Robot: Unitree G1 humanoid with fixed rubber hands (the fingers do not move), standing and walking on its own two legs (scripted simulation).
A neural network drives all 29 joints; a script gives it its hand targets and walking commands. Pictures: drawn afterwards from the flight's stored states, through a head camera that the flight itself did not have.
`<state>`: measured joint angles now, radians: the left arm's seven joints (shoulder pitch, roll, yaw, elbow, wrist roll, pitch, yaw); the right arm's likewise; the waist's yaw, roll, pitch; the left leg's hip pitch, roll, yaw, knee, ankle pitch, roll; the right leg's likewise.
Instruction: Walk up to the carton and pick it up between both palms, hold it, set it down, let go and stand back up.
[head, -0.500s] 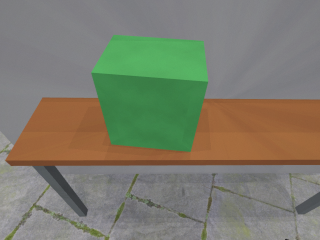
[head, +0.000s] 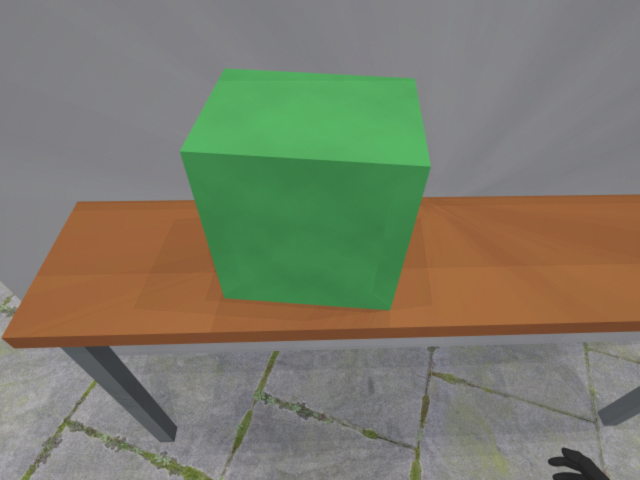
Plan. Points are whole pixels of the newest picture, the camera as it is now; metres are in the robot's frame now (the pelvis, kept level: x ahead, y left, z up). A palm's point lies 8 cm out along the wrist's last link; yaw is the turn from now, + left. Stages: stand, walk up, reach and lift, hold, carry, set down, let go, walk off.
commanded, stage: walk up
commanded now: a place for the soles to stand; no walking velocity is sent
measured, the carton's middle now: (312, 196) +0.50 +0.04 +0.08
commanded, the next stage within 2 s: reach and lift in 0.96 s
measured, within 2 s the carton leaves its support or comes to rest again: neither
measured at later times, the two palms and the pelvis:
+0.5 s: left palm out of the picture +0.07 +0.32 -0.10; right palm out of the picture +0.13 -0.30 -0.07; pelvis +0.01 +0.01 +0.00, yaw +0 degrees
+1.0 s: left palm out of the picture +0.07 +0.32 -0.10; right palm out of the picture +0.14 -0.29 -0.07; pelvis +0.00 +0.01 +0.00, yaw +0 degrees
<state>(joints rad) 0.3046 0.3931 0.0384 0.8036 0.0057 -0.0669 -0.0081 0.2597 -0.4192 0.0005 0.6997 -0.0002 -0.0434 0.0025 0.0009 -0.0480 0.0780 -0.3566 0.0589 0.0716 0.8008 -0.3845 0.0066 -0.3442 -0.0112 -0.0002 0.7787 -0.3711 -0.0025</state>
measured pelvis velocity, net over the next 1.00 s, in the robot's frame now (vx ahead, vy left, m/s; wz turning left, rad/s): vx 0.00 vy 0.01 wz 0.00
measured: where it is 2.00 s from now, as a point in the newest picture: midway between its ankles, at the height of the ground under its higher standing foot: outside the picture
